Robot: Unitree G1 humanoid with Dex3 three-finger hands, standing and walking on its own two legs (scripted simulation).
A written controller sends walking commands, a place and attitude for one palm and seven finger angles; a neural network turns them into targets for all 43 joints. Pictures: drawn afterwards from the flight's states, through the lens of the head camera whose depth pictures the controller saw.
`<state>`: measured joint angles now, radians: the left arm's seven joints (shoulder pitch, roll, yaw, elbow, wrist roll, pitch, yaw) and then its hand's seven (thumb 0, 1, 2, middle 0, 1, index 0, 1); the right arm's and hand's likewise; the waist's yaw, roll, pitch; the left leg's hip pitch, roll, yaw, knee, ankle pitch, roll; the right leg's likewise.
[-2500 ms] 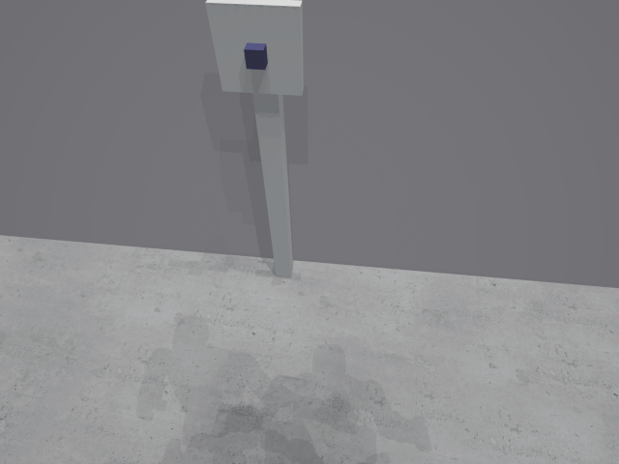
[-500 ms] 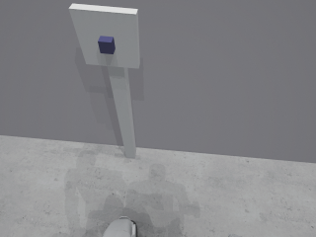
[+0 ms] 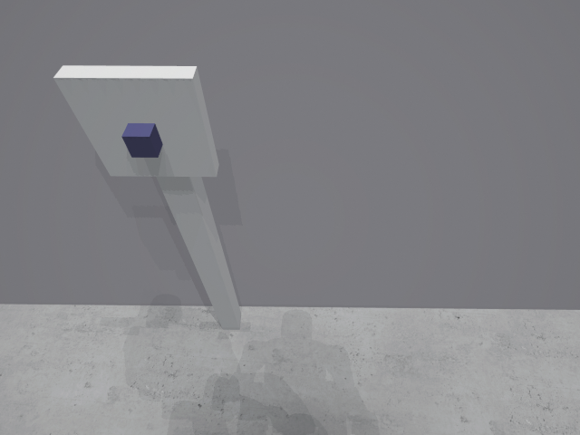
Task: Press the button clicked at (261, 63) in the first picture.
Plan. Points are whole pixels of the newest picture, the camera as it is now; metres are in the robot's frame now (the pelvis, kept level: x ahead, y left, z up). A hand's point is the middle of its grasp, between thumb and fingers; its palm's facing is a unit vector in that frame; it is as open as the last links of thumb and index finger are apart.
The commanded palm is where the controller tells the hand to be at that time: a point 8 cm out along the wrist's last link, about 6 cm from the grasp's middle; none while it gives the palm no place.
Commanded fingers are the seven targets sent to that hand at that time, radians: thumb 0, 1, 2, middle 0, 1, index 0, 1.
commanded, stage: come to a stop and stand still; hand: left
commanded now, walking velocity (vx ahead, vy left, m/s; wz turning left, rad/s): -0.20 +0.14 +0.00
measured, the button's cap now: (143, 139) +0.49 +0.23 +0.14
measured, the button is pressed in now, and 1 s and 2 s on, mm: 0 0 0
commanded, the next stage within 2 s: look again from close up in 0.88 s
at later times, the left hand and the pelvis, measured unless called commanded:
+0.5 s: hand out of the picture +0.01 +0.19 -0.17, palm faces +0.01 -0.97 -0.24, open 7.3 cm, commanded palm none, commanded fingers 0.00 0.90 0.90 -0.20 -0.30 -0.20 -0.30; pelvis -0.03 -0.01 +0.00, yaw -1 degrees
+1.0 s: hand out of the picture -0.05 +0.14 -0.17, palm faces +0.02 -0.98 -0.18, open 7.3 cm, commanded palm none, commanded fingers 0.00 0.90 0.90 -0.20 -0.30 -0.20 -0.30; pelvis -0.04 -0.02 +0.01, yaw +0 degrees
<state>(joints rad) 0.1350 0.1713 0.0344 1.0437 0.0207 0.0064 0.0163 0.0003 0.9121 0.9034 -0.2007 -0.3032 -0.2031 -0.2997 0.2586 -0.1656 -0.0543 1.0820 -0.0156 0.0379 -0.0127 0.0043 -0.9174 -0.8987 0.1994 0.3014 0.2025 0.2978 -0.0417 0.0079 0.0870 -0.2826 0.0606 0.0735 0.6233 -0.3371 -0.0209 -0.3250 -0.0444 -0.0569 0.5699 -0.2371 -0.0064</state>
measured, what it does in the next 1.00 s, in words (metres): steps on the spot: right foot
